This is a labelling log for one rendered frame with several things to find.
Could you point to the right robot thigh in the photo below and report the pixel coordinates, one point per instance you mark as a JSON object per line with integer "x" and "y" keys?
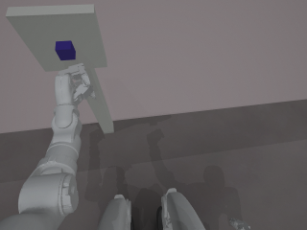
{"x": 178, "y": 209}

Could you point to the left robot thigh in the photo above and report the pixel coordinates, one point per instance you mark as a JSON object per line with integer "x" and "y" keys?
{"x": 116, "y": 215}

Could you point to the button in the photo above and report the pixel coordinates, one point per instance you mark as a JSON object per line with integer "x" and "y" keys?
{"x": 65, "y": 50}

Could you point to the panel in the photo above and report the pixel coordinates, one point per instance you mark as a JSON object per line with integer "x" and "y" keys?
{"x": 40, "y": 27}

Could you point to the left robot upper arm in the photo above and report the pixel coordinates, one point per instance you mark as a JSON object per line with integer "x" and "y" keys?
{"x": 45, "y": 201}

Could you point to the robot thigh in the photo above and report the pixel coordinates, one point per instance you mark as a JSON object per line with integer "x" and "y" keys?
{"x": 116, "y": 215}
{"x": 178, "y": 209}

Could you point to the right robot hand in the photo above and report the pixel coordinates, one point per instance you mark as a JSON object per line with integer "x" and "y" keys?
{"x": 239, "y": 225}

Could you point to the left robot hand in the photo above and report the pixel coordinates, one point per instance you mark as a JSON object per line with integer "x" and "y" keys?
{"x": 69, "y": 92}

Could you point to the left robot forearm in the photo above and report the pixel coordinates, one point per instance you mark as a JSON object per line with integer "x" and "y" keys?
{"x": 64, "y": 149}

